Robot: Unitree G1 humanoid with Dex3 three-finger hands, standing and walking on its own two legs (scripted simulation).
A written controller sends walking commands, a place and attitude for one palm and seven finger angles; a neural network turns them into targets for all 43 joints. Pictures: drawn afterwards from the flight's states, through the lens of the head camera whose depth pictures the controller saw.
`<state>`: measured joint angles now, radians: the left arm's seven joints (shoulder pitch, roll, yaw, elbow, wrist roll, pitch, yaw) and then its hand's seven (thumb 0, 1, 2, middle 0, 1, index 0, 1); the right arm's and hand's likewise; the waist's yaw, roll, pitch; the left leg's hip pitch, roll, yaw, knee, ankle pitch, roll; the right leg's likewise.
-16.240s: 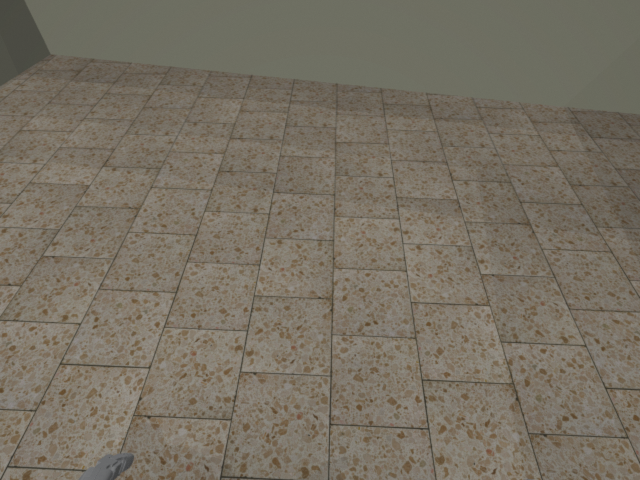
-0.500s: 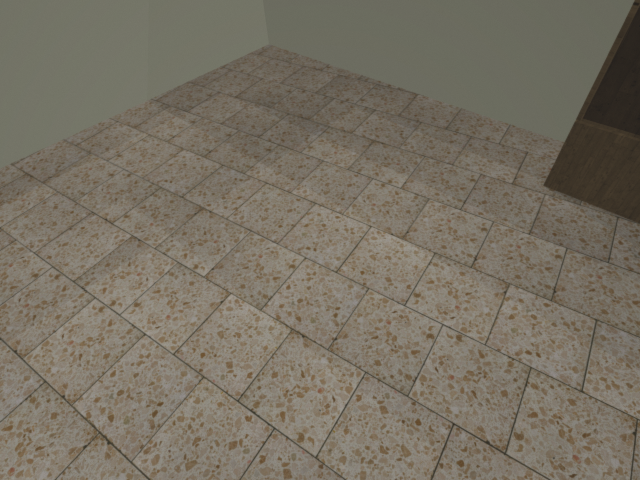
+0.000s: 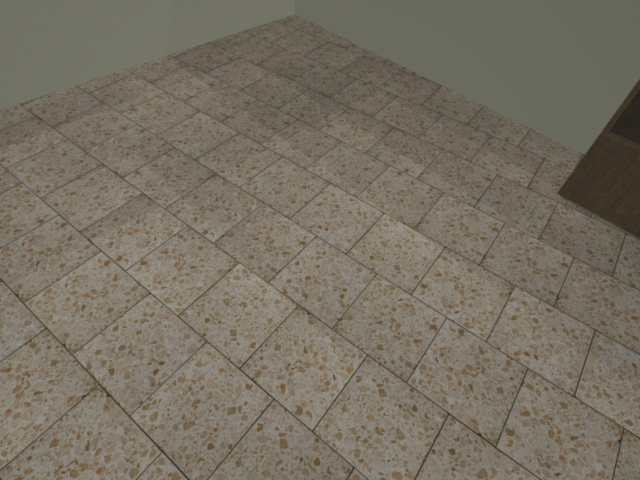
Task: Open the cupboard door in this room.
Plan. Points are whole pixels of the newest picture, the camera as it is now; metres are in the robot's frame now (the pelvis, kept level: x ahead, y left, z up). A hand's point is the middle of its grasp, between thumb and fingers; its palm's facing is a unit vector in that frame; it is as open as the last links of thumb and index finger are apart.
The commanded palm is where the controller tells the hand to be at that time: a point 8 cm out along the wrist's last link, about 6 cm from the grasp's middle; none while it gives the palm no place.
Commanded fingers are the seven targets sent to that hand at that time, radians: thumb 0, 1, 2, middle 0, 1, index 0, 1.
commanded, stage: turn or walk to find it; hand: left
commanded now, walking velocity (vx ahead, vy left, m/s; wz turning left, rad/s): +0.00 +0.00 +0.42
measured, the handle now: out of the picture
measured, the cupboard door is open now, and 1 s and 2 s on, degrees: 0 0 0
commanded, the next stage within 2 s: none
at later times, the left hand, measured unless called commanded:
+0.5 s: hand out of the picture -0.01 +0.14 -0.13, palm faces +0.24 -0.93 -0.29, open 7.4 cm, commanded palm none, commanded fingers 0.00 0.90 0.90 -0.20 -0.30 -0.20 -0.30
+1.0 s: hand out of the picture -0.14 +0.18 -0.17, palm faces +0.49 -0.84 -0.24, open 7.4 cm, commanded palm none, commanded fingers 0.00 0.90 0.90 -0.20 -0.30 -0.20 -0.30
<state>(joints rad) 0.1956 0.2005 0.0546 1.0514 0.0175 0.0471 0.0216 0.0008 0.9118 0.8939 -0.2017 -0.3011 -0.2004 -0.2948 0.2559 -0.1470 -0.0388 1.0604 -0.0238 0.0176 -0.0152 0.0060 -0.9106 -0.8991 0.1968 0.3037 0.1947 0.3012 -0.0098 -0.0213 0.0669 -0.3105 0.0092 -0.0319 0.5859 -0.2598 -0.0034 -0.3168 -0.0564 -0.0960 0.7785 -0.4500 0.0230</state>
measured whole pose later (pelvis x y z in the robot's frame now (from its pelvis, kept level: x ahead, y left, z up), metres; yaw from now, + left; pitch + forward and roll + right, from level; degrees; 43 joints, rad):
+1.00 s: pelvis -0.07 -0.02 +0.01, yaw +26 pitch -1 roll -1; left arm 0.24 0.26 0.05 1.00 0.02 0.06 0.01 0.00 0.91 0.89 -0.20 -0.30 -0.20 -0.29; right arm 0.10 -0.19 -0.02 0.95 -0.02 0.02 -0.01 0.01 -0.91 -0.90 0.20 0.30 0.20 0.30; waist 0.04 -0.03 0.08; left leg -0.20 -0.01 0.01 0.48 -0.26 0.04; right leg -0.45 -0.10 -0.04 1.07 -0.44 0.08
